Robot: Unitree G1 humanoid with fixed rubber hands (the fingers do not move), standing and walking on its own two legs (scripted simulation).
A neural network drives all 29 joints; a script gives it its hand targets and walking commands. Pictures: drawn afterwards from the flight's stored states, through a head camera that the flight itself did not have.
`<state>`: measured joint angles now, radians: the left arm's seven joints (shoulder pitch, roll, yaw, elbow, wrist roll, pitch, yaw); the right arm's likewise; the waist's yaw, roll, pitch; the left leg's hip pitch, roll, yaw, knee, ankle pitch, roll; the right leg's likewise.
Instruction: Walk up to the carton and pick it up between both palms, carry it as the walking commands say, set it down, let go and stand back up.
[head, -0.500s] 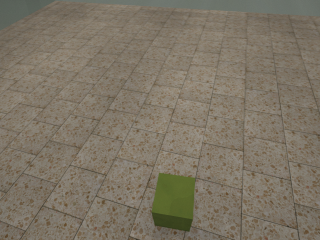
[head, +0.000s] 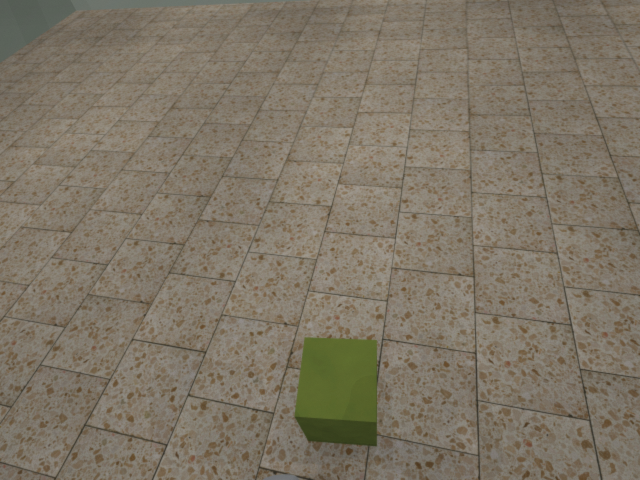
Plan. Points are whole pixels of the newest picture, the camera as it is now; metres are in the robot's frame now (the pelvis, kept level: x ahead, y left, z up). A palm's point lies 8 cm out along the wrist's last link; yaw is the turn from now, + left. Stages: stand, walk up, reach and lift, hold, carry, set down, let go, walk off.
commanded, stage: walk up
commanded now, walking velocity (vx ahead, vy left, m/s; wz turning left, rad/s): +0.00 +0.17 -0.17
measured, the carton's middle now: (341, 392) +0.44 +0.05 -0.65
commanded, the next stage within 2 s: none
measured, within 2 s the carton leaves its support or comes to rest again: neither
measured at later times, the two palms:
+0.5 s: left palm out of the picture +0.04 +0.36 -0.14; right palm out of the picture +0.08 -0.15 -0.12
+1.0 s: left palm out of the picture +0.06 +0.33 -0.13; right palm out of the picture +0.00 -0.14 -0.14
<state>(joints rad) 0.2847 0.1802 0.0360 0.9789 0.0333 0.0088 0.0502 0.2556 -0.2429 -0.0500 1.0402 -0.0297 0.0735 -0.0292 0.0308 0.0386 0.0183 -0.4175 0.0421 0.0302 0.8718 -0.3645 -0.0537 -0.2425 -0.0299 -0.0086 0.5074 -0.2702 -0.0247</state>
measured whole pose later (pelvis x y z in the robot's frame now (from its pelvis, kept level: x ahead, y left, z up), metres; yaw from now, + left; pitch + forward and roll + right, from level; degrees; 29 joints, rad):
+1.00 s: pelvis +0.01 +0.09 +0.00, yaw -1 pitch -2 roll +0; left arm 0.22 0.18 0.02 1.04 0.01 -0.01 0.03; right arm 0.28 -0.19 -0.01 1.10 -0.01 0.00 -0.02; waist -0.02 0.02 0.03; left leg -0.15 0.02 0.08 0.37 -0.19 0.01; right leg -0.11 0.00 -0.07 0.38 -0.25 -0.03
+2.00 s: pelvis +0.00 +0.08 +0.00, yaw -9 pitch -1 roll +1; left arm 0.27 0.18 0.03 0.99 0.01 0.00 0.03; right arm 0.28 -0.18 -0.03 1.06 -0.02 0.02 -0.04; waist 0.00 0.01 0.01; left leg -0.19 0.09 0.19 0.44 -0.23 -0.02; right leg -0.20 0.07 0.04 0.46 -0.24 -0.06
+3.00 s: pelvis +0.00 +0.09 +0.00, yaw -11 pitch +0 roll +1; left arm 0.30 0.20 0.02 0.97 0.00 -0.01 0.03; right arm 0.29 -0.20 -0.02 1.04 -0.02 0.02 -0.04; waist -0.01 -0.01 0.00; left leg -0.17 0.08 0.21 0.41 -0.22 -0.01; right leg -0.20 0.07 0.08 0.44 -0.23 -0.04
